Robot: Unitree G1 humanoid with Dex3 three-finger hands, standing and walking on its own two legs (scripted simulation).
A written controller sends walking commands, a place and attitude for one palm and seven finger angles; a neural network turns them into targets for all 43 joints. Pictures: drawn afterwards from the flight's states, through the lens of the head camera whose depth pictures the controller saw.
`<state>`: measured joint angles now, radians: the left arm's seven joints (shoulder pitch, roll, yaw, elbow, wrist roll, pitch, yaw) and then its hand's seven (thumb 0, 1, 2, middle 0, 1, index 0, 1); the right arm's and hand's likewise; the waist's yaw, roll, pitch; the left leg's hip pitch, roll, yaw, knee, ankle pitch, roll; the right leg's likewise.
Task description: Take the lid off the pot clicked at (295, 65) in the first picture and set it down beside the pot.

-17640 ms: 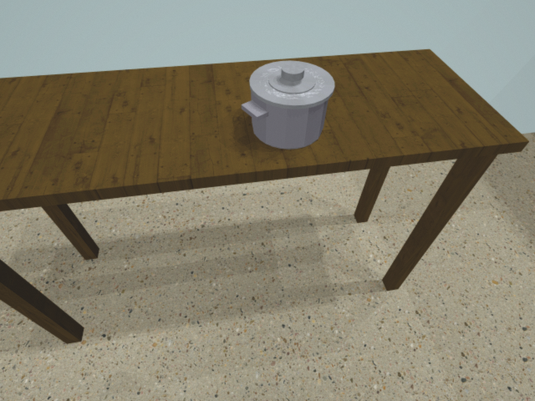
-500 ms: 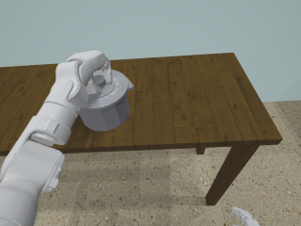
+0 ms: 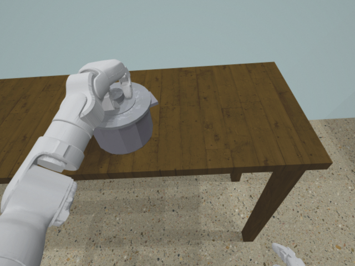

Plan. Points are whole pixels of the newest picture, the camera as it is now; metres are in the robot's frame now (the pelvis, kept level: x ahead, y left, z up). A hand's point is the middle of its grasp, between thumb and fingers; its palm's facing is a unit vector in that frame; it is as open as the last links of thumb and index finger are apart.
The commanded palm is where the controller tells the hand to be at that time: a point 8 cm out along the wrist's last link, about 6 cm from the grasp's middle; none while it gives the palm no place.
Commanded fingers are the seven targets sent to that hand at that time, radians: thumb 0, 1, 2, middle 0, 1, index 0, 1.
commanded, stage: close the fingers and squeeze the knob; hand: left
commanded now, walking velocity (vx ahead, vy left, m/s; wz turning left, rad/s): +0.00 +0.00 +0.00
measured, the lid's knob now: (114, 96) +0.47 +0.15 +0.15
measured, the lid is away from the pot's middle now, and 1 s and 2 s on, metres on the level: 0.01 0.00 0.02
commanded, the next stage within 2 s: lift the lid straight up in 0.02 s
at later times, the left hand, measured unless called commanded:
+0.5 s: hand (102, 92) +0.44 +0.16 +0.19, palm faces -0.26 -0.08 -0.96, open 6.8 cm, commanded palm +0.42 +0.17 +0.27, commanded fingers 0.00 0.64 1.01 -0.85 -0.99 -0.98 -1.05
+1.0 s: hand (100, 73) +0.44 +0.15 +0.24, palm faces -0.19 -0.06 -0.98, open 6.8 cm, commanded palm +0.41 +0.16 +0.31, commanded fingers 0.00 0.64 1.01 -0.85 -0.99 -0.98 -1.05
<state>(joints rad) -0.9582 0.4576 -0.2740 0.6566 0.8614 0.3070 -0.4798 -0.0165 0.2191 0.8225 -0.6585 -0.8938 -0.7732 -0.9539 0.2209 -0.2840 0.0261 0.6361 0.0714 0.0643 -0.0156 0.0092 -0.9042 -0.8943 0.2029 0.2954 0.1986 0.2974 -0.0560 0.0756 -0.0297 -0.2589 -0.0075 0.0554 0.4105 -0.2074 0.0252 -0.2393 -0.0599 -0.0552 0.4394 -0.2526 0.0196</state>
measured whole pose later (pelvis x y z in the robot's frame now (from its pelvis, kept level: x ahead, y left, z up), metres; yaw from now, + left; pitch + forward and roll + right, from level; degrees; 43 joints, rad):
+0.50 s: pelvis +0.00 +0.00 +0.00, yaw +0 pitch +2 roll +0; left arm -0.96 0.49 -0.27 0.60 0.85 0.31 -0.51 0.01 0.22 0.82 -0.66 -0.88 -0.80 -0.95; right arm 0.20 -0.29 0.03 0.64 0.07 0.04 -0.02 0.01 -0.90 -0.89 0.20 0.30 0.20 0.30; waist -0.04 0.08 -0.02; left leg -0.24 -0.01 0.05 0.40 -0.20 0.02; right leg -0.22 -0.06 -0.06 0.43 -0.24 0.02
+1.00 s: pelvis -0.01 +0.00 +0.00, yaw +0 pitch +2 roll +1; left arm -1.07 0.50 -0.27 0.62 0.86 0.33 -0.53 0.03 0.22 0.82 -0.65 -0.88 -0.81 -0.96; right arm 0.20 -0.28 0.04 0.64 0.08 0.04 -0.02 0.01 -0.90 -0.89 0.20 0.30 0.20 0.30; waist -0.04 0.08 -0.03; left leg -0.24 -0.01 0.06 0.39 -0.18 0.03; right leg -0.22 -0.06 -0.05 0.43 -0.23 0.02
